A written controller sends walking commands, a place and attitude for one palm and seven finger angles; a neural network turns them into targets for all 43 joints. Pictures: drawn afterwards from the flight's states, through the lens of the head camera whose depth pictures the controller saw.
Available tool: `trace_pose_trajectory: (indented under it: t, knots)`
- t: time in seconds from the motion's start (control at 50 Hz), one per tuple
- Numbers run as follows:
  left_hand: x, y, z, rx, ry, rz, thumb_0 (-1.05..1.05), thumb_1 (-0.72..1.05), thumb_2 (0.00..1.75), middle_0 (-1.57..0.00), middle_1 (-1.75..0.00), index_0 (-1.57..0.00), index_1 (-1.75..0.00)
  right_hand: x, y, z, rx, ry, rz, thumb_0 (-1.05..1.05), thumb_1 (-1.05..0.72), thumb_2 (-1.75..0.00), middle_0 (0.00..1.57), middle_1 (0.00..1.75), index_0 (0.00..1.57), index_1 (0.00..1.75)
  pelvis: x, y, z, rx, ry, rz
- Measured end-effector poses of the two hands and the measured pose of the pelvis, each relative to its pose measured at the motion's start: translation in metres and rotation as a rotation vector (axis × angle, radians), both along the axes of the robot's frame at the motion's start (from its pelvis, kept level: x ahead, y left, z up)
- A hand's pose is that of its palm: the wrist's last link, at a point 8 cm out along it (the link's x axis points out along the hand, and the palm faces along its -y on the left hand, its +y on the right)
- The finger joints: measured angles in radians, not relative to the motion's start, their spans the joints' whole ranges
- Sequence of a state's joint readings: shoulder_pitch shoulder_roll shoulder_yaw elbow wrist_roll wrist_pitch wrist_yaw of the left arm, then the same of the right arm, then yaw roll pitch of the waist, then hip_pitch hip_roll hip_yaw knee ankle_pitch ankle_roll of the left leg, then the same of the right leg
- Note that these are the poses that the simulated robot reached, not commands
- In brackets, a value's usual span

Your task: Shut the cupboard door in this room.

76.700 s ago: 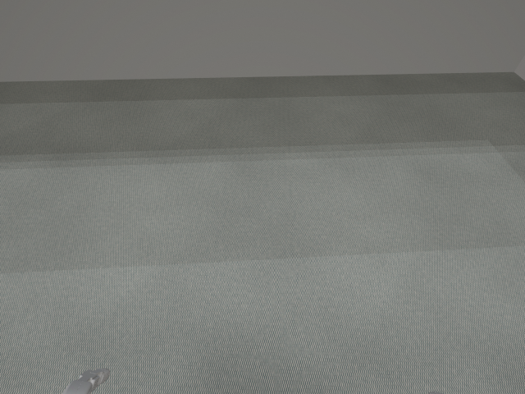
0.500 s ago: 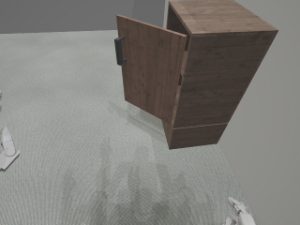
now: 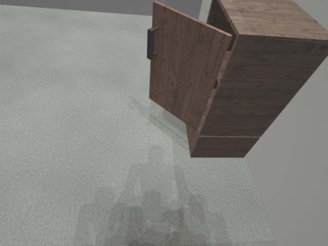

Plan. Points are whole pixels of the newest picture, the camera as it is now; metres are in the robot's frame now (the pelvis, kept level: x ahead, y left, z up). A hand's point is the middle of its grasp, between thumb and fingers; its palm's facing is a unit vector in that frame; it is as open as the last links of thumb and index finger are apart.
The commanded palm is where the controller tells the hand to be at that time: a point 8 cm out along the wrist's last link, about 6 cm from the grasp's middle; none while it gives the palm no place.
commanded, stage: let the arm hang, fingers relaxed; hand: left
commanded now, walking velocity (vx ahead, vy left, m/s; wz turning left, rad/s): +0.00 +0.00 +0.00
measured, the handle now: (153, 43) +0.99 +0.11 -0.05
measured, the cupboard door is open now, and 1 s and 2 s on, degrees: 47 47 47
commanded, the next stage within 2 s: look to check the result in 0.68 s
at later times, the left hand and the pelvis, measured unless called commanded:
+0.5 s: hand out of the picture +0.00 +0.20 -0.17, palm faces -0.02 -0.98 -0.19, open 7.4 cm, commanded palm none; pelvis -0.01 +0.03 +0.01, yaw -2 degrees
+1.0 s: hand out of the picture -0.05 +0.19 -0.17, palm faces -0.01 -0.98 -0.19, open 7.4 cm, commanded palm none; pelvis +0.00 +0.02 +0.01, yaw -3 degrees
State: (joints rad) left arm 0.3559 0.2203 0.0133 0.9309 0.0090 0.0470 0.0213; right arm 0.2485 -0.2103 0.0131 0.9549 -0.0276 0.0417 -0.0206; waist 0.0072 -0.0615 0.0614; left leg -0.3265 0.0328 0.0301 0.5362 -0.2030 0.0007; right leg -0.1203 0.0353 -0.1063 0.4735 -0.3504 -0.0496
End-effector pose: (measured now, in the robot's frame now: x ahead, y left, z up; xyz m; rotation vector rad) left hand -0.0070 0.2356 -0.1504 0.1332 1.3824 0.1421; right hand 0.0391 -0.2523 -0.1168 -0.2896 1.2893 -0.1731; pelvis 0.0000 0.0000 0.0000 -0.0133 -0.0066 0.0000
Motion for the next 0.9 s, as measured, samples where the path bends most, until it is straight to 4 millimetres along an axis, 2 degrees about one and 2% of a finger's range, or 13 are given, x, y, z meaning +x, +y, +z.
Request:
trace_pose_trajectory:
  t: [0.06,0.14,0.2,0.3,0.42,0.52,0.72,0.9]
  knots:
    - [-0.024,0.008,0.005,0.008,0.079,0.002,0.0,0.97,0.89,-0.21,-0.29,-0.21,-0.3,-0.014,0.006,-0.003,0.009,0.033,-0.031,0.01,-0.91,-0.9,0.2,0.3,0.2,0.3,0.0,0.006,0.003,-0.005,-0.005,-0.006]
    - [-0.037,0.018,0.013,0.03,0.122,0.002,0.0,0.94,0.89,-0.2,-0.29,-0.21,-0.3,-0.025,0.021,-0.01,0.045,0.048,-0.055,0.0,-0.91,-0.9,0.2,0.3,0.2,0.3,-0.001,0.013,0.006,-0.004,-0.015,-0.015]
    - [-0.035,0.024,0.017,0.046,0.116,-0.002,0.01,0.92,0.9,-0.2,-0.29,-0.2,-0.3,-0.031,0.034,-0.016,0.078,0.053,-0.066,0.0,-0.91,-0.9,0.2,0.3,0.2,0.3,-0.003,0.018,0.007,-0.001,-0.021,-0.02]
    - [-0.022,0.027,0.019,0.055,0.073,-0.016,0.01,0.91,0.9,-0.2,-0.29,-0.2,-0.3,-0.04,0.051,-0.022,0.114,0.059,-0.086,0.01,-0.92,-0.9,0.2,0.3,0.2,0.3,-0.004,0.024,0.009,0.005,-0.03,-0.028]
    - [-0.005,0.019,0.017,0.034,0.026,-0.039,0.01,0.91,0.9,-0.2,-0.29,-0.2,-0.3,-0.056,0.06,-0.024,0.131,0.076,-0.118,0.01,-0.93,-0.9,0.2,0.3,0.2,0.3,-0.006,0.027,0.009,0.01,-0.034,-0.039]
    - [0.0,0.01,0.013,0.005,0.015,-0.045,0.01,0.91,0.9,-0.2,-0.29,-0.2,-0.3,-0.071,0.066,-0.023,0.137,0.105,-0.14,0.0,-0.92,-0.9,0.2,0.3,0.2,0.3,-0.006,0.027,0.009,0.012,-0.033,-0.042]
    - [-0.019,0.0,0.011,-0.016,0.075,-0.028,0.01,0.91,0.9,-0.2,-0.29,-0.2,-0.3,-0.091,0.073,-0.023,0.148,0.161,-0.167,0.0,-0.91,-0.9,0.2,0.3,0.2,0.3,-0.006,0.027,0.009,0.016,-0.023,-0.043]
    - [-0.039,0.001,0.015,0.007,0.131,-0.008,0.01,0.91,0.9,-0.2,-0.29,-0.2,-0.3,-0.084,0.07,-0.025,0.155,0.154,-0.165,0.0,-0.91,-0.9,0.2,0.3,0.2,0.3,-0.002,0.022,0.009,0.017,-0.021,-0.045]
